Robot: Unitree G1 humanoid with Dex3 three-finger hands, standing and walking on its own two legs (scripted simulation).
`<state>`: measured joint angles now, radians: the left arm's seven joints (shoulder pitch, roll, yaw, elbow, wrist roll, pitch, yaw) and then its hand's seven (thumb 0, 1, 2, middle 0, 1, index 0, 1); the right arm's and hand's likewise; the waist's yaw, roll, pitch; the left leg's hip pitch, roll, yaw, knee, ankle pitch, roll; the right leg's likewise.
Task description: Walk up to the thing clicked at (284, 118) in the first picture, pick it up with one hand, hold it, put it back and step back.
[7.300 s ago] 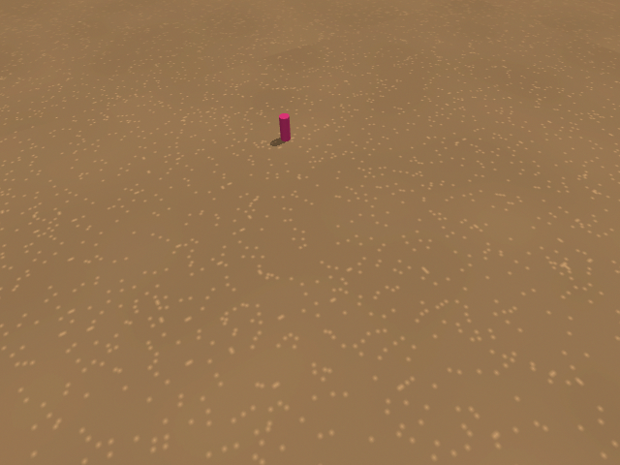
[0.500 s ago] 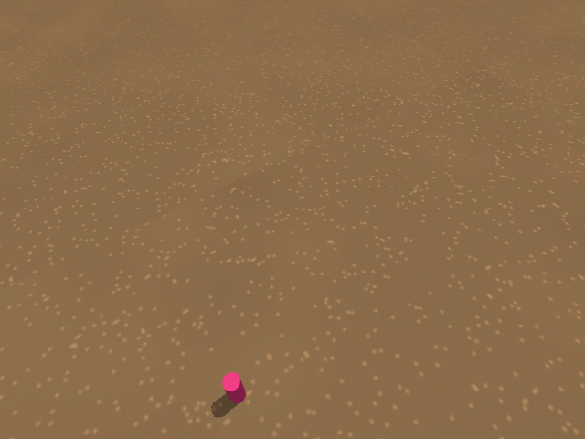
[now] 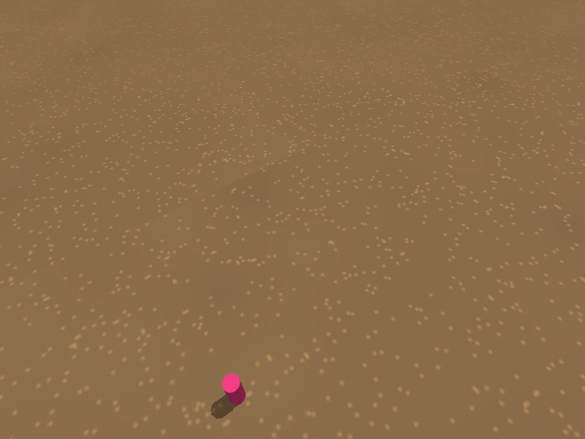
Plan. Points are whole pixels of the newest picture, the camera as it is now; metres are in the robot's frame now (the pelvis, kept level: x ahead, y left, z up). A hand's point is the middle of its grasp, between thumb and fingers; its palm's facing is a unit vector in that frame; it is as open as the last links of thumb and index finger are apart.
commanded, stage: stand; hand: left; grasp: from the side
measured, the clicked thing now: (234, 389) +0.37 +0.21 -0.71
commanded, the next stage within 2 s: go down in 0.92 s
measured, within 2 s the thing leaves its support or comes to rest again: neither
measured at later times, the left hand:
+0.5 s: hand out of the picture +0.08 +0.25 -0.16, palm faces -0.03 -0.94 -0.35, open 7.3 cm
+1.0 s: hand out of the picture +0.08 +0.25 -0.15, palm faces -0.02 -0.94 -0.35, open 7.3 cm
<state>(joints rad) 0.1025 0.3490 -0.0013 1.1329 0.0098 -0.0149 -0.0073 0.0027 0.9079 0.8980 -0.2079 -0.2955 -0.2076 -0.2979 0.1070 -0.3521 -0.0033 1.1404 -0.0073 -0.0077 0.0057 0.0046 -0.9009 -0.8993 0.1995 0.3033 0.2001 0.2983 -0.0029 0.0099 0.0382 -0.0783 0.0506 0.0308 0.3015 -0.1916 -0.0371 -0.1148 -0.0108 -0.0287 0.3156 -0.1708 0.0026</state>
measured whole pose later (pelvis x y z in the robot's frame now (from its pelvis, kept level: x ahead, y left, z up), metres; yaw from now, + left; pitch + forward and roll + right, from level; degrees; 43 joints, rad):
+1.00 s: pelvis +0.00 +0.00 +0.00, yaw +0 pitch -2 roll +0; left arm 0.12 0.35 0.00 1.13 0.01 -0.01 -0.01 0.00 0.91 0.90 -0.21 -0.30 -0.21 -0.30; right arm 0.12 -0.35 0.00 1.13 -0.01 -0.01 0.00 0.00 -0.90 -0.90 0.20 0.30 0.20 0.30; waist 0.00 0.01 0.04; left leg -0.07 0.05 0.03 0.29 -0.19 -0.04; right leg -0.10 -0.01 -0.03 0.31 -0.17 0.00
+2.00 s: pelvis -0.01 +0.03 -0.09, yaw +1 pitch +17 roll -3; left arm 0.35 0.32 0.20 0.28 0.02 0.27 -0.05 -0.01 -0.51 0.10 -0.08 -0.10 -0.08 -0.11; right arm 0.22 -0.22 0.00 0.54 0.01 -0.16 -0.08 0.01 -0.83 -0.88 0.20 0.30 0.20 0.30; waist -0.04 0.02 -0.14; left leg -0.88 0.04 -0.04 1.15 -0.56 -0.01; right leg -0.85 -0.04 -0.06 1.07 -0.50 0.03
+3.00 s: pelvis -0.09 +0.02 -0.32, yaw -2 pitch +33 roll -5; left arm -0.42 0.68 0.64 0.97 -0.14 -0.41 -0.59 -0.01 -0.50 0.10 -0.06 -0.10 -0.06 -0.10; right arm 0.12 -0.33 0.04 0.67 -0.01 -0.18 -0.03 0.01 -0.89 -0.90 0.20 0.30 0.20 0.30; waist -0.08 0.00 -0.16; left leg -1.89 0.03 -0.09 2.02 -0.70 -0.01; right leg -1.87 -0.05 -0.05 1.93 -0.64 0.02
